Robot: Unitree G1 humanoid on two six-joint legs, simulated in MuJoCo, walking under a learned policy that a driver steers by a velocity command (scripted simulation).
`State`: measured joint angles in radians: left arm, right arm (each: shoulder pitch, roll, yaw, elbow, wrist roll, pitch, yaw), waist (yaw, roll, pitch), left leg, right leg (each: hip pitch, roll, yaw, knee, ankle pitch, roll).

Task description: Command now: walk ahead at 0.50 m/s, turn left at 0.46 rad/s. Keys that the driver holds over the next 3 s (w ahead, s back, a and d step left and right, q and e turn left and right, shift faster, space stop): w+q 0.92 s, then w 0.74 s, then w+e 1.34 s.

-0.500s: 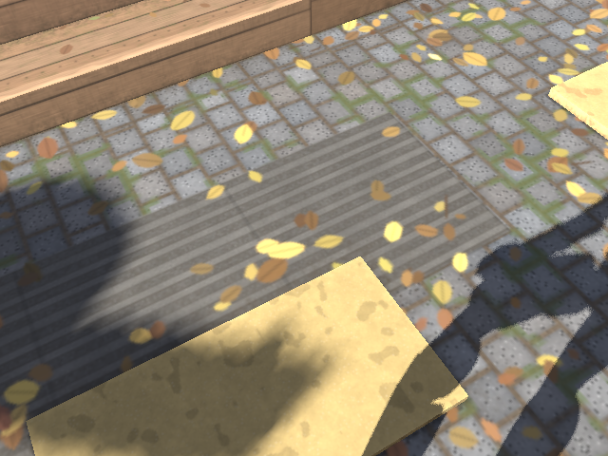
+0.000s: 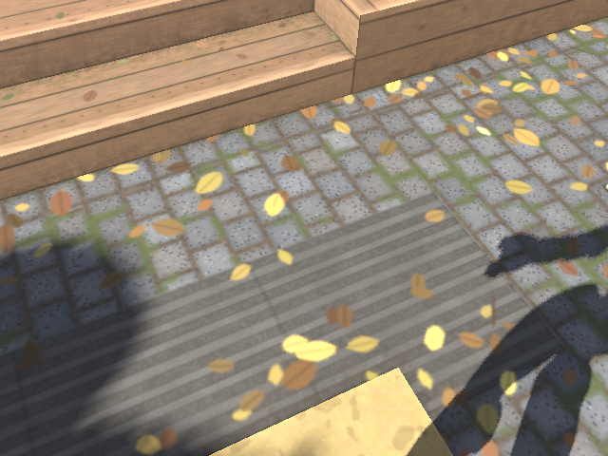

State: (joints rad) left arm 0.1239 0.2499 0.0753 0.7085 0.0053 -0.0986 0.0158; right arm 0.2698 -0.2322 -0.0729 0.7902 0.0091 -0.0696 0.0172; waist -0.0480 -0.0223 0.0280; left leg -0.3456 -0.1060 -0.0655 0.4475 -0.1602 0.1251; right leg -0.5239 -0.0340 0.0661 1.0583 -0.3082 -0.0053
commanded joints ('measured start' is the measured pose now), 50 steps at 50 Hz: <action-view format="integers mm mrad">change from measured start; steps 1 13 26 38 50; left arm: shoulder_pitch -10 162 119 263 -123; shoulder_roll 58 160 138 87 91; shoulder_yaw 18 54 35 4 -21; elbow -75 -50 31 -17 -77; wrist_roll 6 -6 2 5 14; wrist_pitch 0 -30 -9 3 -28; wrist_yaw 11 -9 1 -10 -37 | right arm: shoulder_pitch -46 22 -165 126 -1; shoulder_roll -134 -22 -72 -373 -189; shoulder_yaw -33 -15 -10 -113 -41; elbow -96 -154 -239 -190 -159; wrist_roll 5 6 12 20 11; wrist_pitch -11 15 31 28 -3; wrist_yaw -22 -31 8 22 -30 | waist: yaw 48 151 89 -16 10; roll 106 -24 -58 345 77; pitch -94 -224 -15 -311 -36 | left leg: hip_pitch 71 -183 -437 755 86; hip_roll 212 53 208 356 191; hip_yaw -305 -201 -2 -464 -172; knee -202 414 498 33 -203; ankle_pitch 18 -334 69 -105 128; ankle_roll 149 -20 -128 262 116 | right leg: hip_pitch -36 641 432 -182 -45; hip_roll -7 -191 -201 8 -29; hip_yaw -6 233 -18 -203 -34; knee -133 -655 -866 243 -393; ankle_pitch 59 33 357 -146 383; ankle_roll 35 -76 -155 36 34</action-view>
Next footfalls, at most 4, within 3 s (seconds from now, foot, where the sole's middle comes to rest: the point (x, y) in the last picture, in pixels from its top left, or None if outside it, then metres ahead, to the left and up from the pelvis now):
0.26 right None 0.28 -0.13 -0.77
0.72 left None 0.44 0.23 -0.77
1.22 right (197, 324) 0.80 0.24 -0.80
1.72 left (72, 307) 0.85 0.55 -0.80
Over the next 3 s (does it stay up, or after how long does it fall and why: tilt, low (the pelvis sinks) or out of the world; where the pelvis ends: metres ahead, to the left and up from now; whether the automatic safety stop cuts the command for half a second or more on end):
stays up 1.38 0.68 0.10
